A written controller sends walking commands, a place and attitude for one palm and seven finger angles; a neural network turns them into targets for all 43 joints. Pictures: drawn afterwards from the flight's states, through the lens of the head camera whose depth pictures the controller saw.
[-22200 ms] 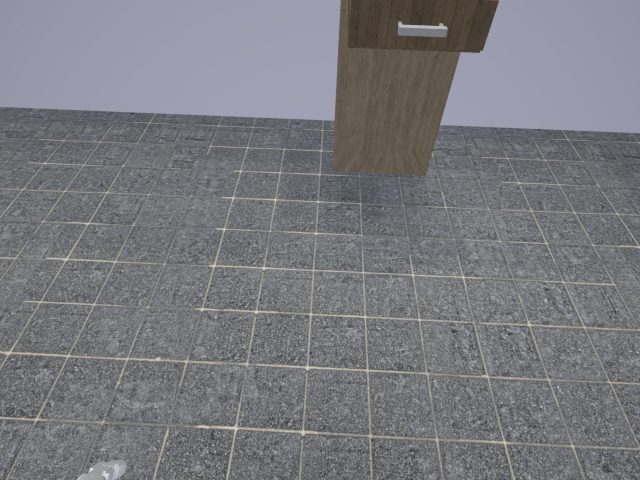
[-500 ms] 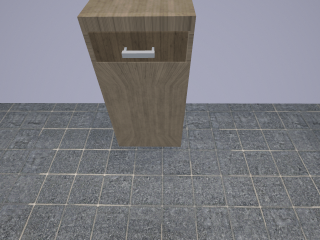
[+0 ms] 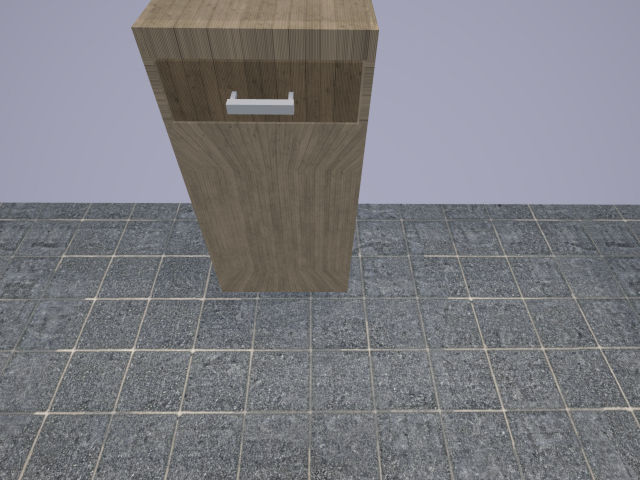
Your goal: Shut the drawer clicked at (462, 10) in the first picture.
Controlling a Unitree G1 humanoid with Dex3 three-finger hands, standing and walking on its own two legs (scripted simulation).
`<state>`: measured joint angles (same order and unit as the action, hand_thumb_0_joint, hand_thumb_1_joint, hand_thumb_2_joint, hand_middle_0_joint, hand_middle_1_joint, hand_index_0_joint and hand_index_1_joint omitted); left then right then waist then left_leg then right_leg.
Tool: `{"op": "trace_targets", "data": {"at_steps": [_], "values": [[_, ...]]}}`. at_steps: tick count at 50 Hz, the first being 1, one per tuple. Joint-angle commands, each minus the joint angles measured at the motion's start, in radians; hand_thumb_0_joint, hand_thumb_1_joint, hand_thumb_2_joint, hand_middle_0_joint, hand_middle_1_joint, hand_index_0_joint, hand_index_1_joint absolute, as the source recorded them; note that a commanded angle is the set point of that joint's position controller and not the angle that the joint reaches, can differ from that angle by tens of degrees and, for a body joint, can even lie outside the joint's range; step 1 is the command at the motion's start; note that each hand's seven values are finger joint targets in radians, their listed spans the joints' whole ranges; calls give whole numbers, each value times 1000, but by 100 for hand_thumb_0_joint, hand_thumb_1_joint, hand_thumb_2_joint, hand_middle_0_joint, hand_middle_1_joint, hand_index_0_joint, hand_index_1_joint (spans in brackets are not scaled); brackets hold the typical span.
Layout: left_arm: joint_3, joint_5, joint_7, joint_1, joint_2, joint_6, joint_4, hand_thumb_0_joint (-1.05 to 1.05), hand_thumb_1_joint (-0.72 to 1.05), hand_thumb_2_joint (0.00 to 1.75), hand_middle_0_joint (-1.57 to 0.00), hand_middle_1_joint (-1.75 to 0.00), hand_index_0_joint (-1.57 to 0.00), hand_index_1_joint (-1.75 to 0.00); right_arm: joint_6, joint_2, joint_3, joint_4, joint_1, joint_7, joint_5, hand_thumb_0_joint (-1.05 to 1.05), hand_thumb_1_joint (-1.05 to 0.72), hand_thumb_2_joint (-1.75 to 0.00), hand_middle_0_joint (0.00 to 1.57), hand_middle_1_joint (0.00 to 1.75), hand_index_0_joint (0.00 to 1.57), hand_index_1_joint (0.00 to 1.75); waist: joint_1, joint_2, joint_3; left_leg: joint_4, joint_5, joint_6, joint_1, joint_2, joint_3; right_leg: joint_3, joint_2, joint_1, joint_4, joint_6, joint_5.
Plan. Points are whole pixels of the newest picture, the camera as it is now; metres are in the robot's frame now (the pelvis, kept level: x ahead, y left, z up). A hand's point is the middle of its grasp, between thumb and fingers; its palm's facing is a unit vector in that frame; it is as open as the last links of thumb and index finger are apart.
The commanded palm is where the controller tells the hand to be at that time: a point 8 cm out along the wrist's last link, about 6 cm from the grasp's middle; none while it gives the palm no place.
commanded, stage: look to check the result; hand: left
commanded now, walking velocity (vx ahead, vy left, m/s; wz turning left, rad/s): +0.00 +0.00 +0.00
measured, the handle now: (261, 101) +0.81 +0.16 +0.03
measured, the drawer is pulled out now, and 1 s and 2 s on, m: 0.00 0.00 0.00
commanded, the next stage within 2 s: stand and wait in 0.32 s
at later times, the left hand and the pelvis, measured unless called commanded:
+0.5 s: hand out of the picture +0.04 +0.23 -0.17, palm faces +0.00 -0.96 -0.28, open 7.3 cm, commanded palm none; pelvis +0.00 +0.01 +0.00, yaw +0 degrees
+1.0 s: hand out of the picture +0.07 +0.25 -0.16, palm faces -0.02 -0.95 -0.31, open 7.3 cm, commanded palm none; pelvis +0.01 +0.01 +0.00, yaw -1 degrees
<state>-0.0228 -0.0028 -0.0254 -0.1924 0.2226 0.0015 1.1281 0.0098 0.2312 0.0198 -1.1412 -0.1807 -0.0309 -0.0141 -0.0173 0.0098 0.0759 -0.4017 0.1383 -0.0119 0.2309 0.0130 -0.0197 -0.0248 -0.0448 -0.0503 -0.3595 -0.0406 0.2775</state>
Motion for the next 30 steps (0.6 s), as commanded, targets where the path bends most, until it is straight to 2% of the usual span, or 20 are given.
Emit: {"op": "trace_targets", "data": {"at_steps": [1,8,18,21,24,25,30], "values": [[-26,-5,-6,-26,163,18,-37,0,90,90,-20,-30,-20,-30,-15,145,21,41,-5,-9,-2,0,-90,-90,20,30,20,30,6,4,-56,20,-171,41,-118,95,-71,99,149,-95,86,0,-216],[-21,-5,-2,-22,174,18,-29,0,90,90,-20,-30,-20,-30,-15,164,22,40,10,-6,-2,0,-90,-90,20,30,20,30,6,7,-53,44,-135,44,-129,98,-84,104,145,-108,99,-6,-138],[-22,-6,1,-4,195,19,-28,0,90,90,-20,-30,-20,-30,-19,187,24,42,43,-2,-1,0,-90,-90,20,30,20,30,9,5,-46,71,-116,46,-132,100,-98,105,144,-117,105,-6,-98],[-23,-7,2,-1,205,22,-29,0,90,90,-20,-30,-20,-30,-22,193,24,42,49,-1,0,0,-90,-90,20,30,20,30,8,5,-71,70,-135,47,-148,101,-100,106,148,-107,102,-6,-115],[-24,-7,3,3,212,23,-32,0,90,90,-20,-30,-20,-30,-24,201,25,43,58,-1,0,0,-90,-90,20,30,20,30,10,15,-72,72,-153,48,-151,102,-100,106,150,-104,102,-5,-132],[-26,-8,2,6,218,24,-33,0,90,90,-20,-30,-20,-30,-24,204,26,47,60,-1,1,0,-90,-90,20,30,20,30,11,-7,-69,68,-165,48,-150,103,-97,105,151,-104,104,-3,-151],[-27,-8,1,16,227,27,-40,0,90,90,-20,-30,-20,-30,-25,213,27,48,68,0,1,0,-90,-90,20,30,20,30,10,-6,-73,65,-179,46,-155,102,-91,108,156,-95,108,0,-186]]}}
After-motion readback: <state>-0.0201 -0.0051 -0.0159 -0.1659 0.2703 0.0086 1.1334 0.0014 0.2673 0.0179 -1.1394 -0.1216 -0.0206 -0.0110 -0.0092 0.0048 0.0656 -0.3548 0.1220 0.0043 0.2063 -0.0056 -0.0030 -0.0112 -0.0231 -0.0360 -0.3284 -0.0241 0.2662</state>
